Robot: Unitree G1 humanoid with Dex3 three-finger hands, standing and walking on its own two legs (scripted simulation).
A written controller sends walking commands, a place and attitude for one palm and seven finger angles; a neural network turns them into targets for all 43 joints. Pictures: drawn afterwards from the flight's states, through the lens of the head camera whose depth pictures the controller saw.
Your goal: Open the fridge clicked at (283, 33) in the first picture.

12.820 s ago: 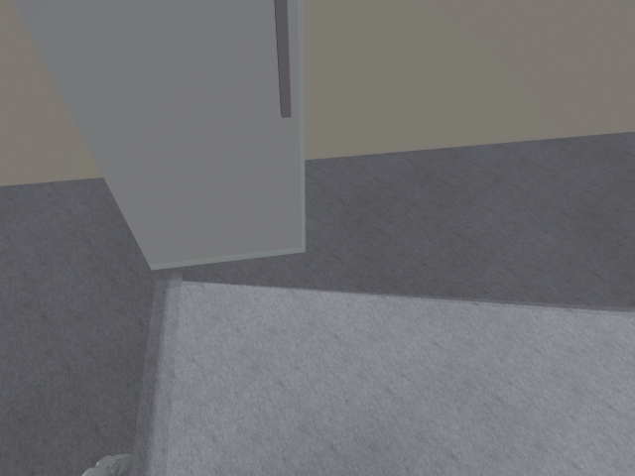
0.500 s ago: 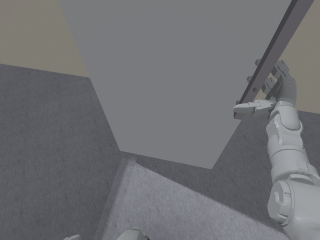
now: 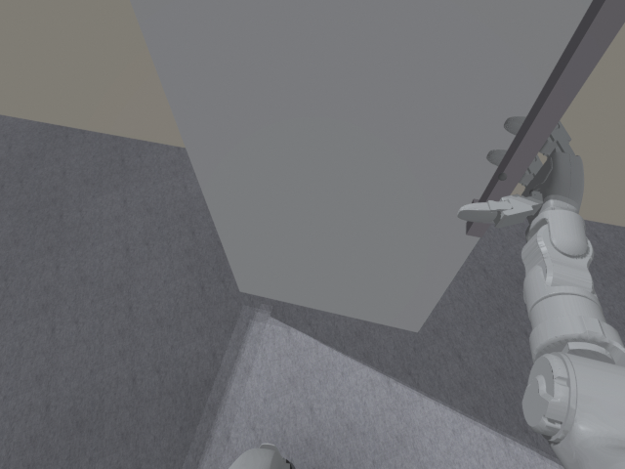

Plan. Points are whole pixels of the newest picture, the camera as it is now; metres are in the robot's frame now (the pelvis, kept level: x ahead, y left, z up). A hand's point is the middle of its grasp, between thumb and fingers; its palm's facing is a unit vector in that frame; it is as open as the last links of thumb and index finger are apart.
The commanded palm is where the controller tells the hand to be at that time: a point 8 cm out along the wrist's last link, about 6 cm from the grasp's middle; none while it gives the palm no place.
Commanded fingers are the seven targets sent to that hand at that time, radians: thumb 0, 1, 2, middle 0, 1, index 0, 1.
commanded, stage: slide the fingers in behind the handle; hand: right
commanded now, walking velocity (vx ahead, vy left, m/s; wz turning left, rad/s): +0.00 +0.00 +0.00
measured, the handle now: (543, 102) +0.53 -0.18 +0.19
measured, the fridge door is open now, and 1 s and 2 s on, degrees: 0 0 2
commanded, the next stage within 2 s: grip the handle and tug to test in 0.28 s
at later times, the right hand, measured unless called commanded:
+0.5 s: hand (498, 176) +0.48 -0.15 +0.11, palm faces +0.08 +1.00 +0.01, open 13.7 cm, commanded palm +0.44 -0.21 +0.12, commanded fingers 0.00 0.17 -0.44 0.34 1.25 0.34 1.25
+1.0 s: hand (508, 179) +0.48 -0.17 +0.11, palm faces +0.08 +1.00 +0.02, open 6.6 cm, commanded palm +0.44 -0.21 +0.12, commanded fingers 0.00 -0.90 -0.90 0.45 1.40 0.45 1.40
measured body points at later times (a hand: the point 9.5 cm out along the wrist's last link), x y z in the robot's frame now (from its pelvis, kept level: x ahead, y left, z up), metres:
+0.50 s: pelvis +0.00 +0.00 +0.00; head +0.07 +0.00 +0.44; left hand +0.05 +0.26 -0.12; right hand +0.47 -0.21 +0.11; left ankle +0.03 +0.12 -0.71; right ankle -0.02 -0.11 -0.71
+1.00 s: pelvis +0.00 +0.00 +0.00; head +0.07 -0.01 +0.44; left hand +0.05 +0.26 -0.12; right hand +0.47 -0.22 +0.11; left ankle +0.03 +0.12 -0.71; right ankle -0.02 -0.11 -0.71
